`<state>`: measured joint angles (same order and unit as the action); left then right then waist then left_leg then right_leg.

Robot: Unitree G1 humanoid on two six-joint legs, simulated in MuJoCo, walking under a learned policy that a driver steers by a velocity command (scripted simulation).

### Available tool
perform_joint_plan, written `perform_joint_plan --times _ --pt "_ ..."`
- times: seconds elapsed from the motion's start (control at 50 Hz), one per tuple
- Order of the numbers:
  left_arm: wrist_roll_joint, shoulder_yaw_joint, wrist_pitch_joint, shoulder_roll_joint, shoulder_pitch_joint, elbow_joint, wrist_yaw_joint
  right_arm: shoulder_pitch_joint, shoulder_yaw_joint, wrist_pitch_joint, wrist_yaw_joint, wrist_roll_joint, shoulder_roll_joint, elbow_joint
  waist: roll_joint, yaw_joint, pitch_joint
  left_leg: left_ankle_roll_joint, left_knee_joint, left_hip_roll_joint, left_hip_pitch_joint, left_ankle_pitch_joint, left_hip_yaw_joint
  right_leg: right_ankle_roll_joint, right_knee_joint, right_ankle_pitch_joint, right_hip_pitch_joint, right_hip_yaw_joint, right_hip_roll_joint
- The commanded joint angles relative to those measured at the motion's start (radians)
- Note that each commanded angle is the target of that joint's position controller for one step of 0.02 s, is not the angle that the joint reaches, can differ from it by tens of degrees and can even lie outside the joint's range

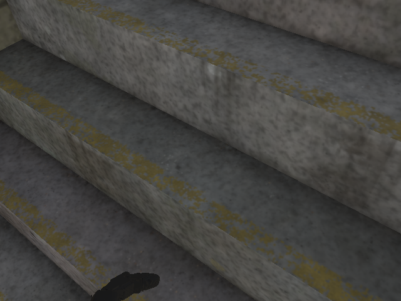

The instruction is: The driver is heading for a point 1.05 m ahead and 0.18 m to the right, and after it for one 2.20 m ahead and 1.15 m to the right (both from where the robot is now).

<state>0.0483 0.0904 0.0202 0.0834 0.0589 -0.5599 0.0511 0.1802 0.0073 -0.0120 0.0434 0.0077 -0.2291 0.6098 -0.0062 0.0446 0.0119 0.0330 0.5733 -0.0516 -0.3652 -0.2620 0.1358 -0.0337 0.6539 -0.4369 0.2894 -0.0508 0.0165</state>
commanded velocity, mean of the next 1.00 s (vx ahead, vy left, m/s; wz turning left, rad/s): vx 0.14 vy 0.00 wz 0.00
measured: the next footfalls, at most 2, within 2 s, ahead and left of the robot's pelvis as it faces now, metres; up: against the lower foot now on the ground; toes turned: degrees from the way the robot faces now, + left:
left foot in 1.16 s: -0.12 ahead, +0.21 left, -0.24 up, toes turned +13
right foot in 1.84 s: -0.05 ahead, +0.15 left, -0.15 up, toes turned -16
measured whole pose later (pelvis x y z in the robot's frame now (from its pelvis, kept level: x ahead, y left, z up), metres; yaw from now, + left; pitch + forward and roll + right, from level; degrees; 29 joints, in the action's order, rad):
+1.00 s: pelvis -0.10 +0.07 -0.05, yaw +5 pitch +1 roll +1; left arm 0.00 0.00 0.00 0.18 0.27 -0.76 0.08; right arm 0.29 -0.04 0.05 0.05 -0.01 -0.30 0.52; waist 0.01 -0.04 0.05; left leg 0.08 1.14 -0.04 -0.39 -0.03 -0.07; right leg -0.05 1.04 -0.52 0.54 -0.10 0.00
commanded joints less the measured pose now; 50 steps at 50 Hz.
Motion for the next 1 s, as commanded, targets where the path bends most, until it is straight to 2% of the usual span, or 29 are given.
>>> perform_joint_plan --times 0.02,0.04,0.06,0.08,0.1,0.12,0.16,0.26,0.36,0.42,0.46,0.48,0.56,0.62,0.66,0.7,0.72,0.74,0.76,0.78,0.8,0.82,0.84,0.86,0.88,0.92,0.96,0.98,1.0 --pt "-0.037 -0.081 0.037 0.217 0.028 -0.041 0.011 0.124 -0.011 0.009 -0.003 -0.047 -0.025 -0.061 -0.235 0.024 -0.007 0.052 0.101 -0.047 -0.019 -0.057 -0.156 -0.083 -0.293 -0.094 0.101 -0.32 -0.16" --pt "-0.042 -0.086 0.046 0.211 -0.048 -0.012 0.003 0.088 -0.031 0.031 -0.033 -0.042 -0.079 -0.053 -0.193 0.023 -0.114 0.048 0.145 -0.026 -0.061 -0.08 -0.135 -0.092 -0.371 -0.482 0.219 -0.371 -0.148" --pt "-0.044 -0.076 0.051 0.185 -0.082 -0.012 -0.005 0.053 -0.038 0.049 -0.056 -0.037 -0.09 -0.072 -0.177 0.018 -0.147 0.044 0.126 -0.013 -0.092 -0.066 -0.133 -0.096 -0.363 -0.536 0.234 -0.39 -0.15" --pt "-0.053 -0.07 0.045 0.164 -0.125 -0.013 -0.016 0.1 -0.037 0.068 -0.062 -0.037 -0.076 -0.07 -0.149 0.046 -0.143 0.042 0.03 -0.018 -0.055 -0.021 -0.134 -0.092 -0.314 -0.535 0.241 -0.365 -0.137" --pt "-0.046 -0.067 0.023 0.123 -0.151 -0.019 -0.018 0.124 -0.046 0.079 -0.061 0.008 -0.078 -0.066 -0.059 0.052 -0.1 0.008 -0.026 -0.03 -0.042 0.036 -0.139 -0.082 -0.239 -0.566 0.203 -0.387 -0.151" --pt "-0.033 -0.07 0.021 0.119 -0.101 -0.037 -0.016 0.125 -0.04 0.068 -0.049 0.021 -0.064 -0.041 -0.024 0.031 -0.039 -0.003 -0.06 -0.02 0.009 0.072 -0.12 -0.07 -0.207 -0.526 0.175 -0.33 -0.133" --pt "-0.013 -0.068 0.029 0.111 -0.041 -0.096 -0.018 0.126 -0.052 0.057 -0.021 -0.002 -0.046 -0.014 -0.012 0.01 0.022 -0.017 -0.13 0.0 0.1 0.089 -0.073 -0.039 -0.152 -0.438 0.135 -0.208 -0.079" --pt "-0.02 -0.074 0.031 0.142 0.052 -0.206 -0.027 0.157 -0.074 0.055 -0.004 0.003 -0.043 0.035 -0.078 -0.003 -0.001 -0.023 -0.224 -0.011 0.155 0.059 -0.084 -0.016 -0.163 -0.381 0.095 -0.154 -0.056" --pt "-0.041 -0.065 0.048 0.135 0.102 -0.267 -0.036 0.208 -0.081 0.055 -0.019 0.003 -0.063 0.056 -0.04 0.0 -0.05 0.028 -0.297 -0.047 0.158 0.07 -0.134 -0.022 -0.191 -0.363 0.069 -0.116 -0.035" --pt "-0.051 -0.065 0.057 0.111 0.088 -0.284 -0.023 0.216 -0.068 0.047 -0.035 0.02 -0.031 0.061 -0.016 -0.002 -0.052 0.028 -0.302 -0.052 0.178 0.095 -0.132 -0.037 -0.194 -0.343 0.085 -0.109 -0.022" --pt "-0.05 -0.069 0.057 0.113 0.108 -0.298 -0.015 0.234 -0.069 0.047 -0.045 0.025 -0.049 0.062 0.024 -0.005 -0.032 0.03 -0.328 -0.056 0.179 0.078 -0.142 -0.037 -0.155 -0.338 0.067 -0.093 -0.003" --pt "-0.051 -0.071 0.059 0.132 0.15 -0.31 -0.007 0.2 -0.078 0.05 -0.054 0.001 -0.088 0.039 0.054 -0.017 -0.02 0.039 -0.341 -0.056 0.178 0.076 -0.144 -0.043 -0.157 -0.332 0.056 -0.094 -0.011" --pt "-0.038 -0.065 0.06 0.12 0.115 -0.307 0.006 0.182 -0.073 0.058 -0.067 -0.009 -0.084 0.028 0.001 -0.014 -0.038 0.062 -0.316 -0.034 0.179 0.116 -0.132 -0.062 -0.171 -0.321 0.102 -0.111 -0.012" --pt "-0.042 -0.064 0.058 0.111 0.123 -0.292 0.006 0.154 -0.064 0.058 -0.073 0.011 -0.08 -0.001 0.02 -0.032 -0.017 0.064 -0.298 -0.039 0.165 0.129 -0.129 -0.051 -0.081 -0.332 0.12 -0.087 0.016" --pt "-0.042 -0.064 0.049 0.118 0.198 -0.32 -0.003 0.167 -0.067 0.062 -0.069 0.023 -0.094 -0.023 0.077 -0.038 0.032 0.039 -0.31 -0.09 0.131 0.095 -0.165 -0.032 0.088 -0.308 0.082 -0.063 0.039" --pt "-0.029 -0.093 0.052 0.147 0.468 -0.399 -0.005 0.025 -0.067 0.045 -0.044 0.014 -0.124 -0.064 0.168 -0.148 0.093 0.043 -0.384 -0.136 -0.042 0.046 -0.158 0.011 0.325 -0.277 -0.147 0.008 0.041" --pt "-0.024 -0.11 0.041 0.162 0.512 -0.418 0.009 -0.071 -0.077 0.04 -0.023 0.008 -0.13 -0.084 0.162 -0.185 0.089 0.038 -0.35 -0.116 -0.167 0.025 -0.122 0.032 0.408 -0.219 -0.245 0.016 0.027" --pt "-0.021 -0.115 0.034 0.161 0.61 -0.456 0.012 -0.137 -0.077 0.031 -0.019 -0.004 -0.101 -0.109 0.111 -0.235 0.09 0.073 -0.291 -0.074 -0.161 -0.101 -0.092 -0.01 0.239 -0.247 -0.214 -0.009 0.004" --pt "0.003 -0.09 0.028 0.119 0.502 -0.415 0.024 -0.189 -0.066 0.044 -0.018 -0.029 -0.073 -0.128 -0.028 -0.231 -0.048 0.101 -0.142 0.001 -0.103 -0.12 -0.08 -0.069 -0.08 -0.246 -0.052 -0.078 -0.048" --pt "-0.001 -0.07 0.011 0.092 0.307 -0.364 0.03 -0.085 -0.063 0.06 -0.019 -0.056 -0.051 -0.103 -0.262 -0.114 -0.081 0.113 0.272 0.063 0.004 -0.186 -0.105 -0.137 -0.326 -0.317 0.152 -0.308 -0.158" --pt "-0.045 -0.102 -0.013 0.244 0.013 -0.251 0.04 0.14 -0.074 0.091 -0.059 -0.082 -0.081 -0.103 -0.395 0.036 -0.146 0.118 0.577 0.056 0.122 -0.026 -0.212 -0.204 -0.447 -0.699 0.577 -0.557 -0.209" --pt "-0.056 -0.107 -0.028 0.298 -0.106 -0.195 0.05 0.154 -0.06 0.104 -0.077 -0.076 -0.079 -0.14 -0.438 0.069 -0.17 0.089 0.869 0.008 0.071 0.021 -0.313 -0.211 -0.458 -0.77 0.674 -0.68 -0.297" --pt "-0.081 -0.108 -0.036 0.267 -0.178 -0.154 0.034 0.202 -0.075 0.106 -0.07 -0.046 -0.136 -0.133 -0.229 0.084 -0.168 0.097 1.001 0.084 -0.089 0.03 -0.262 -0.21 -0.328 -0.709 0.61 -0.607 -0.239" --pt "-0.083 -0.111 -0.041 0.232 -0.162 -0.141 0.038 0.224 -0.076 0.1 -0.045 -0.01 -0.145 -0.113 -0.036 0.068 -0.124 0.098 1.041 0.077 -0.162 0.109 -0.278 -0.161 -0.168 -0.49 0.484 -0.514 -0.206" --pt "-0.083 -0.106 -0.051 0.209 -0.083 -0.158 0.042 0.27 -0.077 0.09 -0.016 -0.008 -0.13 -0.095 0.034 0.06 -0.069 0.086 1.048 0.063 -0.174 0.211 -0.28 -0.168 -0.068 -0.374 0.386 -0.447 -0.205" --pt "-0.068 -0.103 -0.045 0.173 0.071 -0.142 0.024 0.124 -0.06 0.065 0.007 -0.016 -0.111 -0.146 0.031 -0.023 -0.012 0.068 0.868 0.023 -0.245 0.274 -0.263 -0.182 0.013 -0.369 0.203 -0.42 -0.18" --pt "-0.053 -0.114 -0.033 0.19 0.204 -0.141 0.036 0.002 -0.046 0.045 0.015 -0.012 -0.098 -0.198 -0.077 -0.098 -0.047 0.037 0.54 -0.019 -0.297 0.264 -0.248 -0.169 0.037 -0.443 0.099 -0.439 -0.167" --pt "-0.042 -0.119 -0.03 0.2 0.227 -0.132 0.044 -0.013 -0.041 0.046 0.017 -0.02 -0.09 -0.186 -0.087 -0.116 -0.048 0.025 0.378 -0.01 -0.244 0.245 -0.211 -0.153 0.09 -0.453 0.121 -0.412 -0.14" --pt "-0.036 -0.111 -0.019 0.192 0.264 -0.105 0.03 -0.11 -0.03 0.025 0.018 -0.024 -0.083 -0.193 -0.114 -0.175 -0.07 0.052 0.179 0.062 -0.225 0.158 -0.04 -0.173 0.117 -0.288 0.109 -0.314 -0.06"
Velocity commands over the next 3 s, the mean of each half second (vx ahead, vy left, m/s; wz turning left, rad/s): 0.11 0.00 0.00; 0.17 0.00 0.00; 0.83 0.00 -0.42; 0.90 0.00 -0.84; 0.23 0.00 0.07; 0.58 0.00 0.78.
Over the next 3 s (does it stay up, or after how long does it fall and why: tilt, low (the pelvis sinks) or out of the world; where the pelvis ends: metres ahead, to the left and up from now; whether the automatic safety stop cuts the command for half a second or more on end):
stays up -0.23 0.20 -0.43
